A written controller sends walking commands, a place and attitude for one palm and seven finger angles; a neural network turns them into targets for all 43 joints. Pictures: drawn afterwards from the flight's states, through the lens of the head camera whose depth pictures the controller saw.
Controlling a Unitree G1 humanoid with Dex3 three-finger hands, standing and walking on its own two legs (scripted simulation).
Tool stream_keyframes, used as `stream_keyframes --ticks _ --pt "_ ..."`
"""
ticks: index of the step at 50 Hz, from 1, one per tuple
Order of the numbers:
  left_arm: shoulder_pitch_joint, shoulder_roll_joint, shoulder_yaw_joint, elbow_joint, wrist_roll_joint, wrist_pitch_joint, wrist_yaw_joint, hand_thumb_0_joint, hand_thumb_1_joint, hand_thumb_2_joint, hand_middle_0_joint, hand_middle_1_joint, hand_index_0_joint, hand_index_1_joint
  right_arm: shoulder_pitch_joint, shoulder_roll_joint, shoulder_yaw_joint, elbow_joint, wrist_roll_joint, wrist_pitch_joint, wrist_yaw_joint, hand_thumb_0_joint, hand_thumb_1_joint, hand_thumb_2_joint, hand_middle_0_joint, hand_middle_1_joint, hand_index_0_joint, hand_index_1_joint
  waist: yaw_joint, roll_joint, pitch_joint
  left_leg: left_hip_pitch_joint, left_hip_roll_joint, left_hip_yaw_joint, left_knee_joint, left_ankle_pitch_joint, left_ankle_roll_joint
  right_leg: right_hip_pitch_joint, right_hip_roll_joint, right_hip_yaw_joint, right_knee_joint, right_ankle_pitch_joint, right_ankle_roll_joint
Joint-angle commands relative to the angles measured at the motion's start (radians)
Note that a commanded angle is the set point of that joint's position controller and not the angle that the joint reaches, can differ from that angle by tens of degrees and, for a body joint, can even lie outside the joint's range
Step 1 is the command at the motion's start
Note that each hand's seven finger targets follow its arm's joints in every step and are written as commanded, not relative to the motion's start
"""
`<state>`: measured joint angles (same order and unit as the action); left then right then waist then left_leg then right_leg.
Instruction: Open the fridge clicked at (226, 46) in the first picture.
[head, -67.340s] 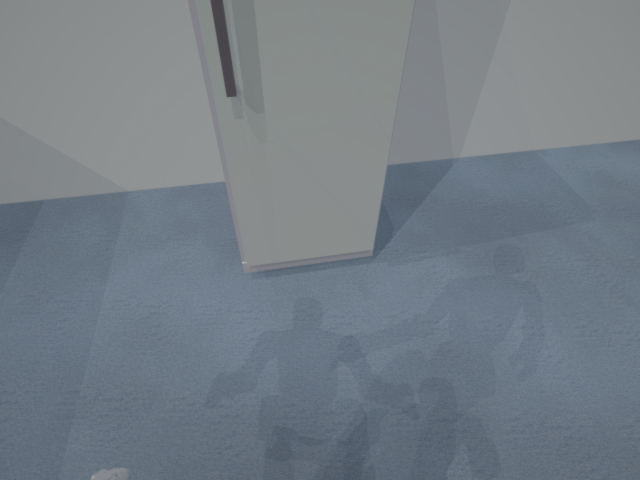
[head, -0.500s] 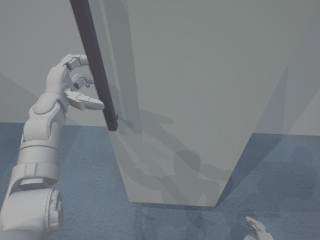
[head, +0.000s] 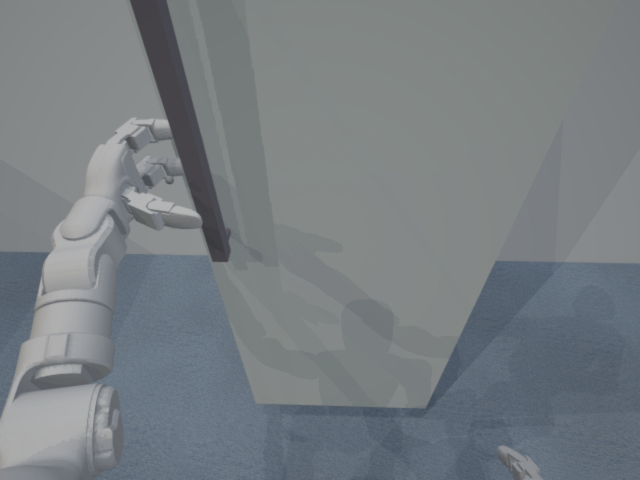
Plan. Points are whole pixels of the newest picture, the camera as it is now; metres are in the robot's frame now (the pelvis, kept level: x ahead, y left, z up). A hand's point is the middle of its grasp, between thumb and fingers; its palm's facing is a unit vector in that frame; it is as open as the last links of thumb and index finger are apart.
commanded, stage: slide the fingers in behind the handle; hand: left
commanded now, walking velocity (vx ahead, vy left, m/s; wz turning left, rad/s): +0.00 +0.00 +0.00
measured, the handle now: (186, 105) +0.46 +0.17 +0.27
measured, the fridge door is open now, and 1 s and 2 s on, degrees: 0 0 0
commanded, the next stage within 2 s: grip the handle and tug to test in 1.40 s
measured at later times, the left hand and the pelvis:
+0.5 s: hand (182, 179) +0.41 +0.18 +0.20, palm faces +0.01 -1.00 +0.00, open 13.9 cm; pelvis +0.01 +0.00 +0.00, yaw +0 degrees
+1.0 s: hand (203, 178) +0.40 +0.15 +0.20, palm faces +0.00 -1.00 +0.00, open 13.9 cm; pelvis +0.01 +0.00 +0.00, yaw +0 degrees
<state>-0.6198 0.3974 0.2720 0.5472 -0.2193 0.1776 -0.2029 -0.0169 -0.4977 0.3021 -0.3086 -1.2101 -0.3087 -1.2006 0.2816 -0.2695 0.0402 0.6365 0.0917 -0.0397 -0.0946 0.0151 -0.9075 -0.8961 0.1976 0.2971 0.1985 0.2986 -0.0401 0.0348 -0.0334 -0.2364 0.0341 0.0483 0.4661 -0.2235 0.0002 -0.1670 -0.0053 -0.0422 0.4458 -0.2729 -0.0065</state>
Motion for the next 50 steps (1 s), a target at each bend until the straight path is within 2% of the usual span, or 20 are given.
stream_keyframes --ticks 1,4,5,6,8,10,12,15,18,26,30,35,37,38,40,42,43,44,46,50 --pt "-0.514 0.184 0.01 -0.286 -0.017 -0.065 0.002 0.0 -0.5 0.3 -0.3 -1.2 -0.3 -1.2 -0.115 -0.122 -0.043 -0.149 0.005 -0.059 -0.014 0.0 -0.9 -0.9 0.2 0.3 0.2 0.3 0.002 0.016 -0.237 0.205 -0.015 -0.053 -0.036 0.145 0.05 -0.062 0.012 0.011 -0.071 0.211 -0.016" --pt "-0.526 0.192 0.021 -0.258 -0.019 -0.045 0.014 0.0 -0.5 0.3 -0.3 -1.2 -0.3 -1.2 -0.107 -0.129 -0.044 -0.135 0.002 -0.059 -0.017 0.0 -0.9 -0.9 0.2 0.3 0.2 0.3 -0.004 -0.013 -0.221 0.195 -0.013 -0.056 -0.039 0.134 0.051 -0.07 0.012 0.01 -0.079 0.196 -0.015" --pt "-0.498 0.217 0.05 -0.237 -0.017 -0.034 0.019 0.0 -0.5 0.3 -0.3 -1.2 -0.3 -1.2 -0.107 -0.129 -0.044 -0.134 0.001 -0.057 -0.017 0.0 -0.9 -0.9 0.2 0.3 0.2 0.3 0.007 -0.02 -0.225 0.185 -0.015 -0.055 -0.038 0.132 0.05 -0.063 0.012 0.012 -0.079 0.195 -0.015" --pt "-0.516 0.192 0.026 -0.238 -0.017 -0.03 0.02 0.0 -0.5 0.3 -0.3 -1.2 -0.3 -1.2 -0.108 -0.127 -0.043 -0.131 0.002 -0.057 -0.017 0.0 -0.9 -0.9 0.2 0.3 0.2 0.3 -0.001 -0.029 -0.224 0.188 -0.016 -0.052 -0.039 0.132 0.05 -0.067 0.011 0.01 -0.078 0.198 -0.014" --pt "-0.48 0.223 0.06 -0.248 -0.012 -0.031 0.026 0.0 -0.5 0.3 -0.3 -1.2 -0.3 -1.2 -0.104 -0.129 -0.047 -0.134 -0.003 -0.057 -0.016 0.0 -0.9 -0.9 0.2 0.3 0.2 0.3 0.015 -0.035 -0.269 0.201 -0.015 -0.049 -0.03 0.183 0.051 -0.032 0.01 0.01 -0.069 0.249 -0.015" --pt "-0.468 0.194 0.045 -0.313 -0.01 -0.037 0.028 0.0 -0.5 0.3 -0.3 -1.2 -0.3 -1.2 -0.113 -0.118 -0.045 -0.151 -0.005 -0.055 -0.009 0.0 -0.9 -0.9 0.2 0.3 0.2 0.3 0.025 0.006 -0.317 0.23 -0.019 -0.05 -0.022 0.256 0.048 -0.002 0.008 0.008 -0.049 0.323 -0.02" --pt "-0.456 0.152 0.013 -0.338 -0.014 -0.032 0.026 0.0 -0.5 0.3 -0.3 -1.2 -0.3 -1.2 -0.122 -0.113 -0.045 -0.153 -0.002 -0.052 -0.004 0.0 -0.9 -0.9 0.2 0.3 0.2 0.3 0.018 0.02 -0.312 0.244 -0.018 -0.046 -0.016 0.277 0.043 -0.014 0.01 0.005 -0.046 0.341 -0.019" --pt "-0.443 0.126 -0.004 -0.326 -0.023 -0.015 0.029 0.0 -0.5 0.3 -0.3 -1.2 -0.3 -1.2 -0.128 -0.115 -0.045 -0.15 0.0 -0.046 -0.005 0.0 -0.9 -0.9 0.2 0.3 0.2 0.3 0.011 -0.029 -0.258 0.222 -0.014 -0.048 -0.022 0.244 0.047 -0.032 0.013 0.001 -0.057 0.314 -0.016" --pt "-0.444 0.156 0.018 -0.313 -0.015 0.006 0.041 0.0 -0.5 0.3 -0.3 -1.2 -0.3 -1.2 -0.131 -0.122 -0.045 -0.145 -0.001 -0.036 -0.009 0.0 -0.9 -0.9 0.2 0.3 0.2 0.3 0.017 -0.016 -0.235 0.213 -0.015 -0.048 -0.025 0.227 0.046 -0.041 0.012 0.003 -0.064 0.29 -0.017" --pt "-0.492 0.085 -0.04 -0.384 -0.005 0.015 0.067 0.0 -0.5 0.3 -0.3 -1.2 -0.3 -1.2 -0.14 -0.107 -0.043 -0.149 -0.004 -0.023 -0.008 0.0 -0.9 -0.9 0.2 0.3 0.2 0.3 0.005 0.006 -0.27 0.246 -0.015 -0.052 -0.019 0.276 0.043 -0.034 0.011 0.0 -0.051 0.325 -0.019" --pt "-0.479 0.073 -0.042 -0.414 -0.007 0.015 0.07 0.0 -0.5 0.3 -0.3 -1.2 -0.3 -1.2 -0.143 -0.106 -0.046 -0.152 -0.008 -0.023 -0.006 0.0 -0.9 -0.9 0.2 0.3 0.2 0.3 0.01 -0.014 -0.308 0.266 -0.017 -0.054 -0.015 0.305 0.045 -0.012 0.011 0.0 -0.046 0.355 -0.02" --pt "-0.487 0.033 -0.071 -0.389 -0.013 0.029 0.076 0.0 -0.5 0.3 -0.3 -1.2 -0.3 -1.2 -0.151 -0.104 -0.042 -0.143 -0.006 -0.017 -0.006 0.0 -0.9 -0.9 0.2 0.3 0.2 0.3 0.004 -0.032 -0.265 0.245 -0.018 -0.057 -0.021 0.264 0.044 -0.029 0.014 -0.004 -0.054 0.32 -0.019" --pt "-0.479 0.04 -0.052 -0.379 -0.011 0.04 0.09 0.0 -0.5 0.3 -0.3 -1.2 -0.3 -1.2 -0.152 -0.102 -0.041 -0.142 -0.01 -0.014 -0.006 0.0 -0.9 -0.9 0.2 0.3 0.2 0.3 0.013 -0.029 -0.264 0.241 -0.02 -0.055 -0.021 0.266 0.044 -0.03 0.014 -0.004 -0.054 0.322 -0.018" --pt "-0.449 0.089 -0.008 -0.355 -0.008 0.044 0.099 0.0 -0.5 0.3 -0.3 -1.2 -0.3 -1.2 -0.148 -0.11 -0.044 -0.137 -0.013 -0.009 -0.006 0.0 -0.9 -0.9 0.2 0.3 0.2 0.3 0.026 -0.05 -0.265 0.232 -0.018 -0.055 -0.026 0.27 0.043 -0.01 0.013 -0.004 -0.058 0.327 -0.018" --pt "-0.426 0.083 0.002 -0.37 -0.008 0.048 0.111 0.0 -0.5 0.3 -0.3 -1.2 -0.3 -1.2 -0.157 -0.102 -0.04 -0.15 -0.014 -0.004 -0.003 0.0 -0.9 -0.9 0.2 0.3 0.2 0.3 0.037 -0.071 -0.277 0.214 -0.022 -0.046 -0.031 0.276 0.045 0.02 0.011 -0.001 -0.054 0.346 -0.017" --pt "-0.437 0.058 -0.024 -0.396 -0.005 0.045 0.108 0.0 -0.5 0.3 -0.3 -1.2 -0.3 -1.2 -0.162 -0.099 -0.04 -0.154 -0.014 -0.003 -0.002 0.0 -0.9 -0.9 0.2 0.3 0.2 0.3 0.03 -0.051 -0.283 0.223 -0.024 -0.039 -0.027 0.283 0.047 0.019 0.01 0.003 -0.053 0.364 -0.015" --pt "-0.421 0.088 -0.001 -0.387 -0.001 0.04 0.109 0.0 -0.5 0.3 -0.3 -1.2 -0.3 -1.2 -0.157 -0.103 -0.044 -0.151 -0.014 -0.002 -0.003 0.0 -0.9 -0.9 0.2 0.3 0.2 0.3 0.032 -0.075 -0.279 0.223 -0.02 -0.038 -0.027 0.288 0.048 0.026 0.012 0.002 -0.057 0.369 -0.014" --pt "-0.441 0.055 -0.039 -0.419 0.0 0.035 0.105 0.0 -0.5 0.3 -0.3 -1.2 -0.3 -1.2 -0.167 -0.098 -0.039 -0.158 -0.012 0.0 -0.001 0.0 -0.9 -0.9 0.2 0.3 0.2 0.3 0.028 -0.035 -0.27 0.221 -0.023 -0.037 -0.031 0.28 0.048 0.023 0.008 0.005 -0.057 0.36 -0.016" --pt "-0.456 0.039 -0.054 -0.417 0.0 0.035 0.102 0.0 -0.5 0.3 -0.3 -1.2 -0.3 -1.2 -0.167 -0.096 -0.039 -0.153 -0.011 -0.002 0.0 0.0 -0.9 -0.9 0.2 0.3 0.2 0.3 0.018 -0.03 -0.25 0.227 -0.022 -0.038 -0.03 0.261 0.048 0.0 0.012 0.005 -0.064 0.341 -0.016" --pt "-0.429 0.057 -0.032 -0.416 -0.002 0.042 0.104 0.0 -0.5 0.3 -0.3 -1.2 -0.3 -1.2 -0.172 -0.097 -0.038 -0.155 -0.012 0.005 -0.002 0.0 -0.9 -0.9 0.2 0.3 0.2 0.3 0.026 -0.035 -0.255 0.224 -0.024 -0.036 -0.036 0.255 0.048 0.012 0.014 0.006 -0.068 0.335 -0.016"
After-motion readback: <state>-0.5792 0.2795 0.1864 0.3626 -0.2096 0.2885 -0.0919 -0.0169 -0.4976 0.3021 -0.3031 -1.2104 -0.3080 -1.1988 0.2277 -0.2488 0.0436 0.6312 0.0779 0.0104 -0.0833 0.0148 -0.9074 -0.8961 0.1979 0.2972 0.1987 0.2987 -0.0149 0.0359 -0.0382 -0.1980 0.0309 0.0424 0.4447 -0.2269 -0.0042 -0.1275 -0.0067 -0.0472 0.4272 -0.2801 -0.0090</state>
